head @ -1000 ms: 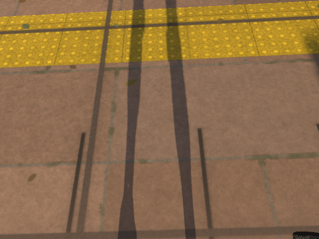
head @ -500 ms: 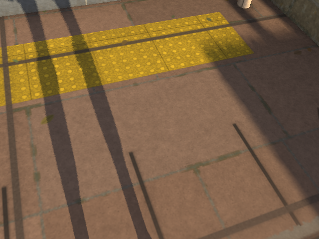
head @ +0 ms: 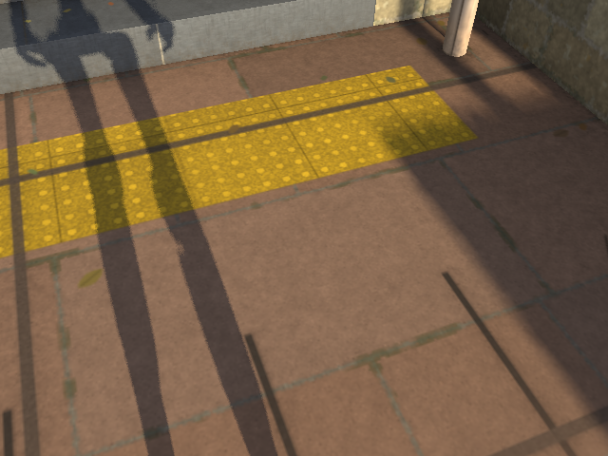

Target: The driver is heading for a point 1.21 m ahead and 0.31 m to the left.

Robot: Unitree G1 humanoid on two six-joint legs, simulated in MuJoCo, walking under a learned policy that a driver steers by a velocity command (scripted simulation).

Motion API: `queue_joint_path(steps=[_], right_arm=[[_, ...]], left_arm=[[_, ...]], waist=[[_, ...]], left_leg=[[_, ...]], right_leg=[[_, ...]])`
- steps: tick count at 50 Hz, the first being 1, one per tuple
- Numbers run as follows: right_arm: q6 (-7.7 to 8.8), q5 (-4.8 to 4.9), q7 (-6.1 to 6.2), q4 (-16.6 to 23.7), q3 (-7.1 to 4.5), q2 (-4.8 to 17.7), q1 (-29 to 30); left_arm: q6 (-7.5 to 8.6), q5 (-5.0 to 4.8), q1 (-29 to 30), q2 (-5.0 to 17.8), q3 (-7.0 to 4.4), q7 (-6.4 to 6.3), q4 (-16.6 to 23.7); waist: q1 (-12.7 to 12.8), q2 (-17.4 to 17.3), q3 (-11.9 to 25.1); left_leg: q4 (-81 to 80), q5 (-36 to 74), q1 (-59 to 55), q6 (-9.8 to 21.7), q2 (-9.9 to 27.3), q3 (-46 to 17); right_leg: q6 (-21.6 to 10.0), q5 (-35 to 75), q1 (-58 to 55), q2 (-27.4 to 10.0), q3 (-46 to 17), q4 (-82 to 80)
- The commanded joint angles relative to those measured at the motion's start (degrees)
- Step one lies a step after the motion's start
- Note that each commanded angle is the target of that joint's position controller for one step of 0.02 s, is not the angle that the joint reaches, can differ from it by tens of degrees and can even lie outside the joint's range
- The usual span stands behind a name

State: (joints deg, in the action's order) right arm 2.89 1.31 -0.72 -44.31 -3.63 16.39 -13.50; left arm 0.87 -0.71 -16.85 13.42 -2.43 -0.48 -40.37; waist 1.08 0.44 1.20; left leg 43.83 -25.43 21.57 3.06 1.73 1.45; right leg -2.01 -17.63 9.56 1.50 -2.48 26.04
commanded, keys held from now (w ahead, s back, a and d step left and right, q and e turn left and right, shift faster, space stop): w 0.62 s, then w+q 0.04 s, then q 0.34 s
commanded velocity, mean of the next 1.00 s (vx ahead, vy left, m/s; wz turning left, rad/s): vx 0.37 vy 0.00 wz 0.10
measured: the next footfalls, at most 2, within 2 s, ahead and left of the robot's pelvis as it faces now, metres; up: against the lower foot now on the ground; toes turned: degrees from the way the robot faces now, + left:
left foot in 0.10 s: +0.08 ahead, +0.13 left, +0.00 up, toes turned +2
right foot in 0.60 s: +0.45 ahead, -0.08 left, +0.00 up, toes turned -1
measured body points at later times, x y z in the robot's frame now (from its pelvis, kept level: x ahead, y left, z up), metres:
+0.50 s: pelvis +0.19 +0.04 +0.00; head +0.22 +0.06 +0.45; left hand +0.43 +0.25 -0.08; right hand +0.16 -0.23 -0.12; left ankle +0.04 +0.13 -0.74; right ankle +0.39 -0.11 -0.70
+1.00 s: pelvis +0.44 +0.01 +0.00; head +0.48 +0.03 +0.45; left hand +0.50 +0.30 -0.12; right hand +0.64 -0.22 -0.10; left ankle +0.57 +0.16 -0.70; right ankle +0.41 -0.08 -0.74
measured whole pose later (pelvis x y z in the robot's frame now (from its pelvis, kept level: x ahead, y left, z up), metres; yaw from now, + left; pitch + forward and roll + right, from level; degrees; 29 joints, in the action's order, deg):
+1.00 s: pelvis +0.44 +0.01 +0.00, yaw +9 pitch +1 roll -3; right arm 0.7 0.4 -1.1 -39.3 -3.1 15.6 -9.5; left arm 3.1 0.1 -10.8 15.1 -3.3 -1.0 -47.3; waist 2.1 -2.4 -3.4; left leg 40.5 -2.9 35.0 -1.1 4.7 -0.9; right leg -2.4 -14.1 5.0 2.3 10.9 18.0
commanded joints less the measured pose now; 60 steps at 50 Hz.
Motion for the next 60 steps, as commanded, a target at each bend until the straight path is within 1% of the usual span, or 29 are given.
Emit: queue_joint_path(steps=[1, 4, 5, 6, 7, 8, 10, 18, 23, 26, 28, 29, 30, 31, 32, 33, 34, 35, 36, 40, 46, 52, 54, 55, 56, 57, 58, 59, 60], right_arm=[[2.24, -0.14, -1.19, 3.88, -0.25, 2.74, 3.41], [1.99, -0.32, -0.97, -0.25, -1.23, 4.25, -8.15], [2.18, -0.57, -0.28, -0.65, -2.08, 8.23, -14.11], [2.45, -1.19, -0.59, 0.03, -3.57, 15.56, -17.10], [2.79, -1.52, -0.54, 1.09, -2.49, 11.76, -13.64], [3.00, -1.39, -0.35, 1.96, -1.59, 9.06, -10.40], [3.01, -1.66, -0.39, 2.88, -0.66, 7.14, -6.33], [2.06, -1.18, 0.77, 0.31, 0.09, 6.24, -10.36], [1.37, -0.55, 1.09, -1.92, -0.19, 7.52, -13.72], [0.70, -0.19, 1.29, -2.91, -0.66, 8.33, -13.84], [0.31, -0.28, 1.64, -2.91, -1.22, 9.90, -12.93], [-0.12, -0.44, 1.78, -2.71, -1.24, 10.08, -11.79], [-0.16, -0.86, 1.97, -1.89, -0.87, 9.46, -10.87], [0.58, -1.90, 1.62, 0.11, 0.92, 3.26, -15.91], [1.78, -0.79, 1.09, -1.37, 1.81, 1.69, -18.50], [2.56, 1.20, 0.71, 0.16, -0.07, 7.84, -11.92], [2.81, 1.81, 0.75, 1.85, -0.19, 8.34, -6.60], [2.57, 0.99, 1.09, 2.08, -0.17, 7.18, -4.62], [1.66, 0.17, 1.44, 1.48, -0.67, 6.85, -5.74], [-1.42, -0.28, 2.29, 1.16, -0.61, 3.56, -9.48], [-1.32, -0.87, 0.36, 6.44, -0.04, 2.06, 0.67], [-2.21, -1.12, -1.74, 11.32, -1.63, 4.96, 2.94], [-1.73, -1.39, -1.09, 9.96, -3.43, 8.30, -4.89], [-1.83, -1.82, 0.37, 10.76, -5.19, 15.17, -8.13], [-1.64, -3.02, 0.47, 12.58, -4.84, 17.23, -6.83], [-1.63, -2.63, 0.03, 13.61, -3.72, 12.29, -5.92], [-1.52, -2.00, 0.02, 13.92, -3.16, 10.64, -2.28], [-1.92, -0.94, 0.26, 13.98, -2.87, 9.19, 0.21], [-2.44, -0.54, 0.69, 14.43, -2.58, 8.62, 2.40]], left_arm=[[0.99, -0.83, 4.70, 10.13, -3.02, 0.56, 3.94], [0.86, -0.40, 4.91, 7.27, -2.14, 1.10, 3.28], [1.35, 0.34, 6.48, 3.23, -0.87, 1.29, 4.27], [2.58, -0.42, 6.09, 3.42, -0.93, 0.92, 7.41], [3.38, -1.54, 6.27, 7.89, -2.11, 0.63, 6.84], [3.74, -1.92, 7.13, 9.25, -2.52, 0.75, 6.48], [3.85, -0.34, 6.74, 8.02, -2.51, 0.67, 5.04], [3.67, 0.16, 14.27, 3.74, -1.25, 1.64, 6.26], [4.50, -0.62, 22.75, 3.52, -0.67, 3.44, 8.64], [5.05, -0.70, 24.14, 4.62, -0.86, 4.38, 9.58], [5.04, -0.33, 19.20, 7.01, -1.90, 4.15, 8.48], [4.89, -0.27, 11.37, 9.10, -3.03, 3.62, 6.35], [4.64, -0.10, 0.90, 11.63, -4.05, 2.76, 3.72], [4.40, 1.49, -7.58, 17.36, -5.25, 2.09, 2.33], [4.45, 0.77, -8.41, 13.73, -4.24, 2.27, 1.40], [4.16, 0.36, -4.29, 10.26, -3.25, 1.90, 1.66], [4.01, 0.42, 0.36, 8.73, -2.62, 1.58, 2.01], [4.32, 0.94, 3.87, 7.21, -2.06, 1.82, 1.65], [4.98, 1.47, 6.26, 5.65, -1.69, 2.05, 1.62], [6.61, 2.06, 10.01, 6.95, -2.11, 1.98, -0.74], [3.98, 1.29, 9.00, 9.98, -2.66, -0.76, -2.73], [0.63, -0.82, 8.43, 12.40, -3.70, -1.49, -3.47], [0.10, -0.85, 6.90, 10.84, -3.38, -1.72, -3.56], [0.54, 1.55, 5.18, 8.68, -2.50, -1.38, -1.91], [0.89, 2.68, 2.85, 6.25, -1.22, -0.51, -0.41], [0.69, 1.25, 5.92, 9.80, -2.10, 0.15, -1.57], [0.27, -0.06, 8.53, 10.01, -2.23, 0.19, -0.64], [-0.24, 0.38, 9.26, 9.23, -2.22, -0.36, -1.10], [-0.81, 0.88, 10.01, 9.73, -2.49, -0.96, -0.81]], waist=[[-0.78, 5.29, -3.19], [-6.02, 2.88, 0.19], [-8.12, -6.72, 0.99], [-7.86, -20.02, 2.76], [-6.89, -12.66, -0.26], [-5.61, -9.30, -4.26], [-3.63, -5.19, -5.60], [-4.81, -4.79, -4.83], [-6.97, -4.76, -7.89], [-5.61, -5.44, -7.76], [-2.20, -7.57, -3.02], [2.29, -7.81, 2.16], [7.02, -7.23, 9.02], [5.90, 5.55, 19.96], [5.22, 13.76, 27.20], [5.97, 8.85, 16.45], [4.29, 5.27, 7.83], [1.69, 0.88, 2.93], [-0.77, 1.59, 1.52], [-4.59, 4.34, -0.52], [-0.89, 3.23, 0.51], [-0.93, 3.91, 0.52], [-4.49, -0.59, 4.72], [-4.28, -12.95, 9.15], [-1.45, -19.19, 16.91], [-4.67, -9.07, 19.86], [-3.40, -6.01, 14.21], [-2.16, -1.55, 9.68], [-1.10, -2.49, 7.01]], left_leg=[[-7.95, 6.94, -0.09, 0.36, 0.21, 1.00], [-13.40, 12.77, -20.30, -0.31, -2.25, 1.90], [-21.08, 6.53, -26.00, 3.18, 8.01, -12.90], [-31.39, -6.11, -30.75, 13.03, 20.66, -39.63], [-34.18, -16.52, -27.94, 15.19, 22.31, -44.37], [-33.91, -16.38, -25.52, 13.20, 20.22, -38.75], [-34.14, -3.45, -21.57, 9.80, 15.21, -27.86], [-35.91, 30.01, -19.86, 7.08, 8.32, -7.86], [-35.84, 29.16, -21.77, 7.52, 10.39, -6.81], [-32.27, 37.44, -26.86, 6.85, 12.56, -6.81], [-25.00, 56.80, -29.12, 5.73, 12.35, -6.02], [-15.92, 65.62, -27.96, 4.67, 10.68, -4.26], [-3.27, 61.20, -18.43, 2.94, 8.76, -3.46], [19.95, 30.98, 3.70, -0.43, 0.72, -1.70], [32.63, -6.48, 14.39, -1.44, -5.75, -9.38], [35.99, -4.17, 20.13, -1.01, -1.94, -11.19], [34.04, 0.61, 19.73, -0.97, 0.73, -8.71], [30.50, 3.53, 17.00, -1.61, 2.61, -7.72], [27.28, 5.17, 13.11, -2.16, 4.25, -8.01], [21.19, 9.47, 7.90, -5.15, 3.73, -6.94], [0.49, 26.60, 7.74, -5.13, 3.65, -2.72], [-7.86, 15.51, 7.83, -1.23, 1.44, 0.02], [-17.59, 28.69, -5.47, 2.42, -2.29, 0.68], [-16.24, 58.97, -18.98, 8.05, 9.15, -15.60], [-18.42, 63.62, -30.07, 20.66, 20.93, -36.84], [-20.54, 52.82, -28.23, 19.04, 18.65, -33.83], [-21.32, 44.64, -22.95, 16.04, 16.28, -28.15], [-22.67, 36.54, -17.49, 12.84, 13.24, -24.31], [-24.15, 30.94, -12.22, 11.25, 11.22, -22.29]], right_leg=[[-9.88, -5.41, 2.61, -12.75, -13.83, -12.97], [-6.41, -5.71, 13.80, -8.40, -8.19, -2.51], [-2.07, -5.29, 20.78, -2.95, -1.92, 15.08], [0.83, -14.93, 33.97, 2.62, 1.00, 32.21], [0.39, -14.87, 39.31, -0.98, -3.44, 40.67], [-0.64, -8.66, 42.01, -3.63, -3.59, 42.53], [-0.78, 0.87, 39.84, -6.57, -2.59, 39.28], [2.88, 19.12, 33.54, -6.05, 2.17, 19.18], [2.01, 22.94, 30.20, -4.21, 3.45, 7.56], [-0.58, 18.16, 28.89, -3.21, 3.56, 4.08], [-2.85, 13.97, 20.14, -0.20, 5.54, 3.50], [-4.75, 14.76, 9.59, 1.59, 7.02, 2.02], [-7.34, 17.20, -8.08, -2.09, 3.25, 3.72], [-14.94, 13.69, -33.20, -18.26, -19.87, 5.42], [-19.53, 4.03, -38.62, -25.55, -41.12, -4.79], [-15.94, -0.92, -29.96, -23.28, -33.83, -7.71], [-13.79, 7.26, -19.15, -21.56, -23.84, -8.89], [-12.43, 18.88, -9.88, -18.99, -16.85, -10.29], [-11.25, 27.39, -4.41, -16.62, -10.69, -11.15], [-11.37, 44.82, 5.65, -15.08, 1.03, -14.48], [-9.62, 41.47, 0.26, -13.60, 9.63, -13.06], [-7.17, 40.19, -7.70, -17.78, 8.78, -1.76], [-2.65, 39.82, -4.55, -12.24, 12.01, 14.14], [1.97, 17.04, 9.12, -6.41, 13.54, 31.74], [4.81, -23.06, 24.88, 3.56, 5.95, 47.34], [4.02, -20.57, 25.84, 0.62, -3.08, 51.28], [3.24, -15.96, 28.07, -0.97, -2.72, 50.36], [3.41, -12.16, 28.38, -2.70, -2.31, 46.52], [3.78, -8.99, 26.67, -3.50, -2.26, 42.43]])
Velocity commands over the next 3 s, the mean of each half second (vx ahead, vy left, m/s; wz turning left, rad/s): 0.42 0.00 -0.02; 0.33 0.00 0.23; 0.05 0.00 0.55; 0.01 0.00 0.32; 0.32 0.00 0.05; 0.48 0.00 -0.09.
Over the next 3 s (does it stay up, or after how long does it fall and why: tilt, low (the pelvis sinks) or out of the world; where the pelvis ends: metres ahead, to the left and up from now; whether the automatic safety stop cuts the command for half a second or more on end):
stays up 0.86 0.26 0.00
